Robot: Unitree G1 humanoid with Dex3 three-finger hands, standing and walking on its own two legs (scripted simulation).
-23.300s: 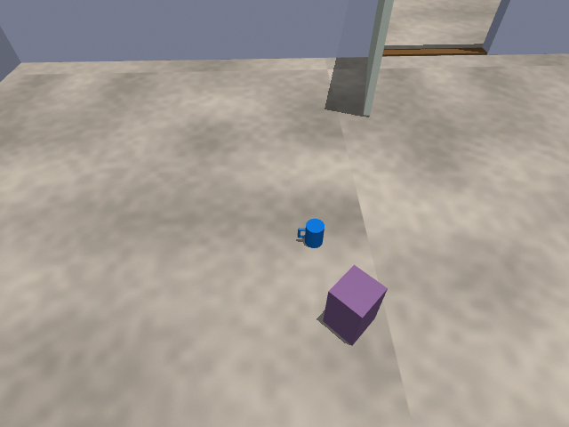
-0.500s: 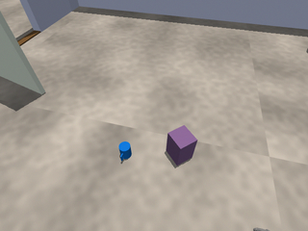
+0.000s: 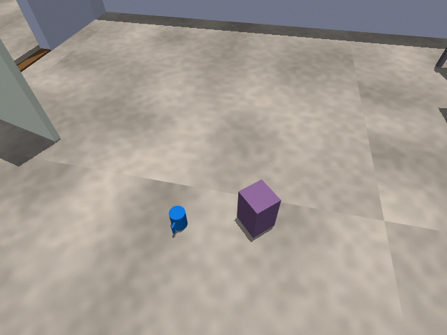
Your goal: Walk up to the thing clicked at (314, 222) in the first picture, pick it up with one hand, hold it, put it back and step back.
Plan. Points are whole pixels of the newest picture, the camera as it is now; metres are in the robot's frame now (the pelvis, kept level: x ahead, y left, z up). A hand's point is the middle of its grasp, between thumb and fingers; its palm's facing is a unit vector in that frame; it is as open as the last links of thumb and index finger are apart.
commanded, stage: stand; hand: left
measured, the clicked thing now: (177, 221) +0.77 +0.25 -0.73
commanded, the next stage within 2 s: walk up in 0.62 s
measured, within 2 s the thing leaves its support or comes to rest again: neither
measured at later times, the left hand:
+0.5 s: hand out of the picture +0.07 +0.25 -0.16, palm faces -0.02 -0.94 -0.34, open 7.4 cm
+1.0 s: hand out of the picture +0.09 +0.32 -0.17, palm faces -0.01 -0.93 -0.36, open 7.4 cm
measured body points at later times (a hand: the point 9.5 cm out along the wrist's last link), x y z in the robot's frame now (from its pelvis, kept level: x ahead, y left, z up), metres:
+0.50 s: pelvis +0.00 -0.01 +0.00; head +0.01 -0.01 +0.45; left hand +0.07 +0.29 -0.13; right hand +0.06 -0.31 -0.14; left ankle +0.02 +0.12 -0.75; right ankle -0.02 -0.13 -0.75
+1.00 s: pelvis +0.08 +0.03 -0.02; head +0.09 +0.06 +0.43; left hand +0.09 +0.37 -0.15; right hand +0.14 -0.30 -0.11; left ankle +0.11 +0.15 -0.75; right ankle +0.03 -0.11 -0.69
